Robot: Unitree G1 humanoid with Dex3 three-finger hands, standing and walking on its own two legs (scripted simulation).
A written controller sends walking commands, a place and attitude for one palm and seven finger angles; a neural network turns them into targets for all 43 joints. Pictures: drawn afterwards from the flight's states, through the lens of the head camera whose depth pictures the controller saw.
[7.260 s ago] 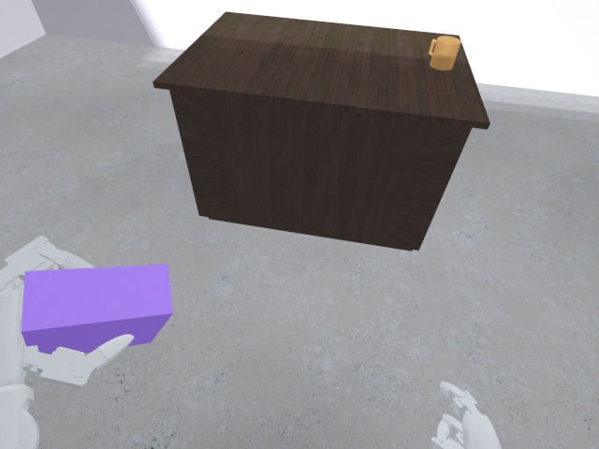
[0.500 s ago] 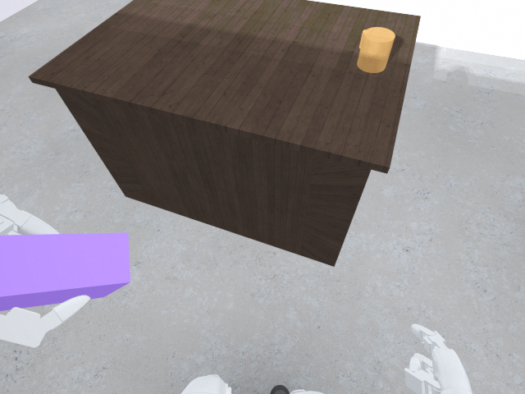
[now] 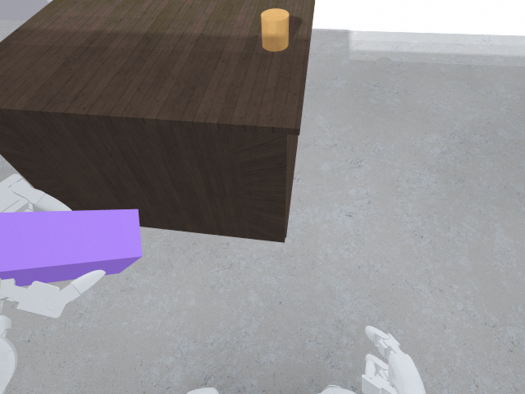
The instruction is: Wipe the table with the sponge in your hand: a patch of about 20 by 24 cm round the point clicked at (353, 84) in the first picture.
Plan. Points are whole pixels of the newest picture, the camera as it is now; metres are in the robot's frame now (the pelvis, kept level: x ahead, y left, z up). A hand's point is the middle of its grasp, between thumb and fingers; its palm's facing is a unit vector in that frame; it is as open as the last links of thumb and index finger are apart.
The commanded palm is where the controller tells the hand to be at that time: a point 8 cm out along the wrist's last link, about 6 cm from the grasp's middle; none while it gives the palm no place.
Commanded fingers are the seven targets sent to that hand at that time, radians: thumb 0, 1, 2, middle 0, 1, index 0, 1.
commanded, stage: turn to face it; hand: left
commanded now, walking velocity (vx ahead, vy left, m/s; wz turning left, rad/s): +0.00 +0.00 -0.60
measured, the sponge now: (90, 247) +0.23 +0.22 +0.16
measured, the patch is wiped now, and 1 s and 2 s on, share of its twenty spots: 0.00 0.00 0.00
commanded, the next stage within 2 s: take the last steps up to it in 0.70 s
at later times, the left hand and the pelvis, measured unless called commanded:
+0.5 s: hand (127, 266) +0.21 +0.16 +0.18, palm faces +0.20 -0.88 -0.43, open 9.6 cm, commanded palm +0.18 +0.19 +0.20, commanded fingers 0.00 0.10 1.30 -1.20 -1.60 -1.20 -1.60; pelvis -0.06 -0.03 +0.01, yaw -17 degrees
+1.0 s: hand (216, 323) +0.16 +0.06 +0.18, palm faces -0.01 -0.88 -0.48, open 9.6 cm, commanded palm +0.13 +0.13 +0.20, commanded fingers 0.00 0.10 1.30 -1.20 -1.60 -1.20 -1.60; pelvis -0.12 -0.07 +0.02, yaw -22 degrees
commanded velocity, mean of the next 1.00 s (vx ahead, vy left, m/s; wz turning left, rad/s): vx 0.07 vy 0.03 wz -0.28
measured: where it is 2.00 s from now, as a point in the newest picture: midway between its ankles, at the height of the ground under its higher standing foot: outside the picture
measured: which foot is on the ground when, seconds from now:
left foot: up 0.00-0.32, down 0.34-0.64, up 0.66-0.98, down 1.00-1.00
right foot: down 0.00-0.36, up 0.38-0.60, down 0.62-1.00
